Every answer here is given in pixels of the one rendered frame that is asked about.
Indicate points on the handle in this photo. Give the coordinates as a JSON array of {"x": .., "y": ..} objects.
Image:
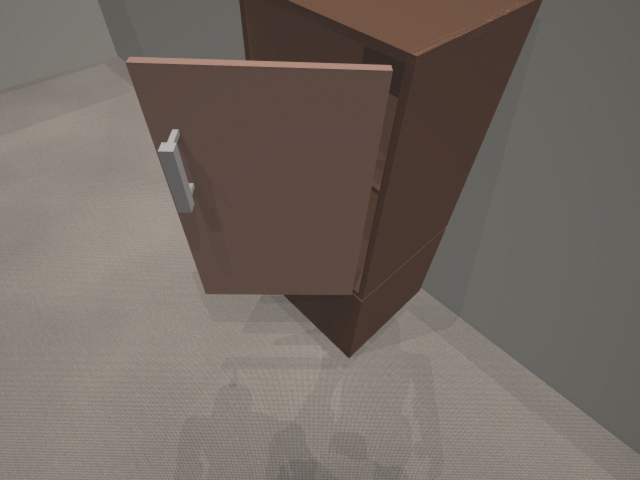
[{"x": 182, "y": 191}]

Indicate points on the cupboard door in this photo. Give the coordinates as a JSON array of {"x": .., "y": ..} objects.
[{"x": 282, "y": 156}]

